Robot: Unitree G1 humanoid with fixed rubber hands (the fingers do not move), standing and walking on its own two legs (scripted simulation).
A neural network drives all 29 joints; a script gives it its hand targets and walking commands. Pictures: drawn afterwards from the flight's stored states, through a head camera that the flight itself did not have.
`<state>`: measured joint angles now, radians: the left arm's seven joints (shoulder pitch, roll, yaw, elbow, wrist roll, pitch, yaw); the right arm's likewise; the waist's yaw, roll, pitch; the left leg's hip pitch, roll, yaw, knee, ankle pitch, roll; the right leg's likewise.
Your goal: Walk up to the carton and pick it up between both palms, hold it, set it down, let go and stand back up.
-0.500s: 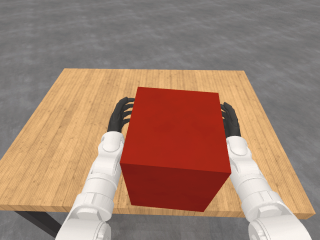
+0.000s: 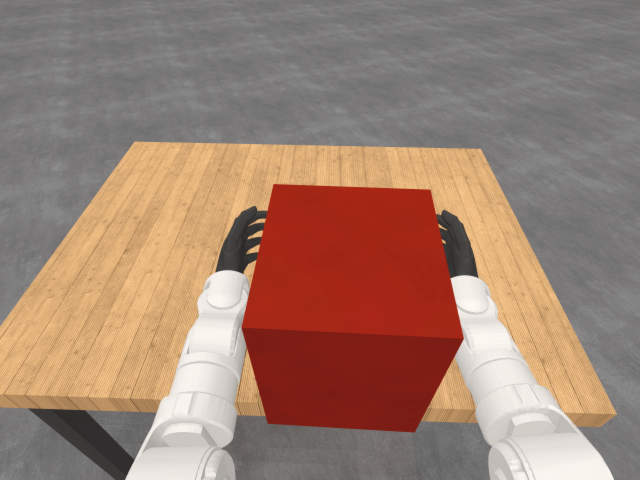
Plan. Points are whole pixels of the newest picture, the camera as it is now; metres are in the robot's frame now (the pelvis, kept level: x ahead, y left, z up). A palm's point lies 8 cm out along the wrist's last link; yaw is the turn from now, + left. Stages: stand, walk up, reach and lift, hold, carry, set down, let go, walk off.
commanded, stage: reach and lift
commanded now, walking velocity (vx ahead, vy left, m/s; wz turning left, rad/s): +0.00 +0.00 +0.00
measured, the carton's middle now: (345, 311) +0.33 -0.01 +0.05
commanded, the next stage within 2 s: none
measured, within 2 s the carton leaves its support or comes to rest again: leaves its support in 0.60 s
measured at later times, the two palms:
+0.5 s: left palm (236, 268) +0.38 +0.14 +0.09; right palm (450, 272) +0.38 -0.15 +0.08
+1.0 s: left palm (230, 268) +0.36 +0.14 +0.11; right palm (461, 272) +0.36 -0.15 +0.11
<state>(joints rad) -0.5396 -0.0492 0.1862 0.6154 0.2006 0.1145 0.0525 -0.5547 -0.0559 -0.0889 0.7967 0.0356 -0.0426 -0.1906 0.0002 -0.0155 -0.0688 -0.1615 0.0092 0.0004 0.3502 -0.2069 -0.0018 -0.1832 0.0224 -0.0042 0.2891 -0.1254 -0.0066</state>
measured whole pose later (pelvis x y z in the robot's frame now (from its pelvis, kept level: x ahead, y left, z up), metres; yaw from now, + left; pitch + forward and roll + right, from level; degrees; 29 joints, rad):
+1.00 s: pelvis -0.01 +0.00 +0.00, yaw +0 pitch -1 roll -1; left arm -0.54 -0.07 0.19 0.56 0.22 0.13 0.06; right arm -0.55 -0.03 -0.13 0.78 0.03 -0.06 -0.18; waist 0.00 -0.04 -0.05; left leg -0.14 0.01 0.00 0.35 -0.19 0.00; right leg -0.16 0.02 0.00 0.27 -0.10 -0.01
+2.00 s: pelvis -0.01 +0.00 +0.00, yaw +0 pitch -3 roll -1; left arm -0.57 -0.06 0.19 0.15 0.18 0.64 0.09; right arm -0.64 -0.03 -0.12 0.56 0.15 0.30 -0.18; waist 0.00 -0.04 -0.08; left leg -0.11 0.01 0.00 0.36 -0.20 0.00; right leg -0.12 0.02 0.00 0.29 -0.11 0.00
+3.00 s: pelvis -0.01 +0.01 +0.00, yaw +0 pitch -7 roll -1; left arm -0.76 -0.04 0.29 0.16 0.30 0.85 -0.02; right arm -0.87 -0.07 -0.15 0.69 0.19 0.46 -0.20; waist -0.05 -0.01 -0.14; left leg -0.03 0.01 0.00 0.37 -0.23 0.01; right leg -0.04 0.02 0.00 0.29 -0.14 0.00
